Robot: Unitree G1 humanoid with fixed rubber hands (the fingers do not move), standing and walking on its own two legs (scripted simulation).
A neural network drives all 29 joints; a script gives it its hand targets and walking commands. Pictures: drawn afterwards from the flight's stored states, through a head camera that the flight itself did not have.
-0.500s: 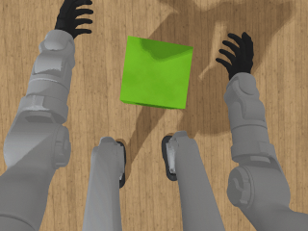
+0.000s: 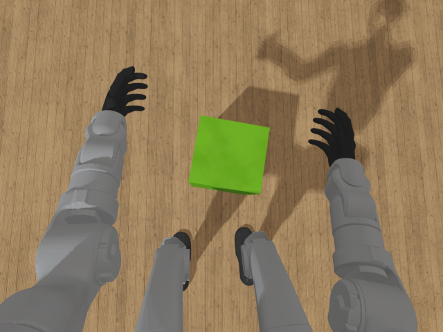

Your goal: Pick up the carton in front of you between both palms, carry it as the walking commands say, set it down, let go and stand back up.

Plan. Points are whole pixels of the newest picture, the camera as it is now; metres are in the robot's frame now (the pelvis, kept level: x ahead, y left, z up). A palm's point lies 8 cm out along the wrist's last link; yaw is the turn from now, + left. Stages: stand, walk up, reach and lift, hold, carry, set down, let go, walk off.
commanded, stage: let go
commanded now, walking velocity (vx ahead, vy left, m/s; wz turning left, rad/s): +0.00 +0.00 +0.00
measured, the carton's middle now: (226, 160) +0.44 -0.07 -0.53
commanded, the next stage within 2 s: stand in 1.16 s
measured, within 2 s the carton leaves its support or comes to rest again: neither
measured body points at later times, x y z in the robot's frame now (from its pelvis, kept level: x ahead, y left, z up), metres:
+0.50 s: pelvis +0.08 -0.02 +0.11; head +0.19 +0.00 +0.54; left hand +0.33 +0.20 +0.00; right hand +0.27 -0.25 +0.03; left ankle +0.06 +0.11 -0.62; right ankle +0.06 -0.13 -0.62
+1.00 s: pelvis +0.08 -0.01 +0.12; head +0.08 -0.01 +0.57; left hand +0.25 +0.23 +0.05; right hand +0.26 -0.24 +0.05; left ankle +0.06 +0.11 -0.62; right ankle +0.06 -0.13 -0.62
